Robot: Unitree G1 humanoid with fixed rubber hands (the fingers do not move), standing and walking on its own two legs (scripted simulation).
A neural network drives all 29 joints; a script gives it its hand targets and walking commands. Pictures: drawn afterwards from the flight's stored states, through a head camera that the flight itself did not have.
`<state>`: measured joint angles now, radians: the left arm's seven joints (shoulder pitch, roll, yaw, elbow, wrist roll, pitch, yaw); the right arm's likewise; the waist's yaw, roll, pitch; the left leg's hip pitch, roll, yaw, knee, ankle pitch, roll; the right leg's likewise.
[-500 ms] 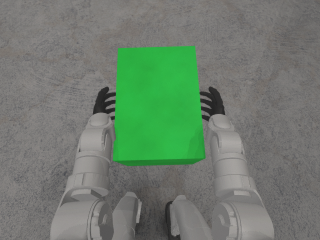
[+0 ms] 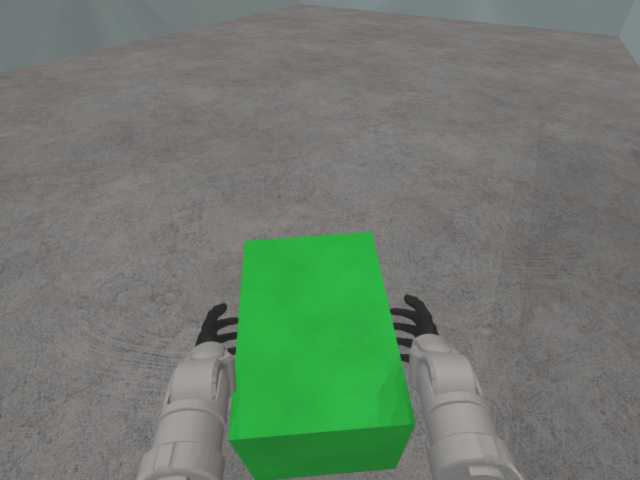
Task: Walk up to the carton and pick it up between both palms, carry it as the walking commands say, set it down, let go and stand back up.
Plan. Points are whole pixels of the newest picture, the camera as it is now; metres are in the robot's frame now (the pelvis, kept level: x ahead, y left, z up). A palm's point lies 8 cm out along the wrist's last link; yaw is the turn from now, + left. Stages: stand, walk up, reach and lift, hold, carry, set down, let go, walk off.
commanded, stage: reach and lift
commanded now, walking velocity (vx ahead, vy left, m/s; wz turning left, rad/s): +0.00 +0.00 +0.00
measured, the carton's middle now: (316, 349) +0.35 +0.00 -0.03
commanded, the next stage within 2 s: hold in 1.16 s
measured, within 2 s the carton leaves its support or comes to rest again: neither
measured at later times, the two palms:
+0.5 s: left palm (212, 349) +0.29 +0.14 +0.06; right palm (435, 348) +0.29 -0.15 +0.06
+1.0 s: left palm (210, 354) +0.28 +0.14 +0.06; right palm (434, 350) +0.29 -0.14 +0.06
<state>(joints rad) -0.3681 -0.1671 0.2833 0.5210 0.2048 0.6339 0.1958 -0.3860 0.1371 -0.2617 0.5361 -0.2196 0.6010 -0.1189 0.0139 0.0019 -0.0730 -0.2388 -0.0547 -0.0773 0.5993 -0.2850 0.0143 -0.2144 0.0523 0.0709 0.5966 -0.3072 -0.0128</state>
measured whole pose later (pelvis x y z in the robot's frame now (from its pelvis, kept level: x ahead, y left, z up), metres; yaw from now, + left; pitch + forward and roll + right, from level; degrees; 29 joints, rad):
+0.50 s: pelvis -0.01 +0.01 +0.01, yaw -1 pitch -8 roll +0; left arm -0.41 -0.20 0.30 0.48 0.28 0.73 0.18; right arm -0.42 0.14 -0.31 0.50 -0.28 0.70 -0.07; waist 0.00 0.01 -0.03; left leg -0.14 -0.06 -0.06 0.53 -0.25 0.02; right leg -0.12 0.04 0.09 0.53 -0.27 0.00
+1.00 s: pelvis -0.01 +0.00 +0.00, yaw +0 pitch -8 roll +0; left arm -0.39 -0.19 0.29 0.49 0.26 0.73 0.18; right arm -0.40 0.16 -0.31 0.51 -0.29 0.70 -0.10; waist 0.00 0.00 -0.07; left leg -0.16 -0.05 -0.07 0.54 -0.25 0.02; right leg -0.14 0.05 0.08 0.54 -0.27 -0.01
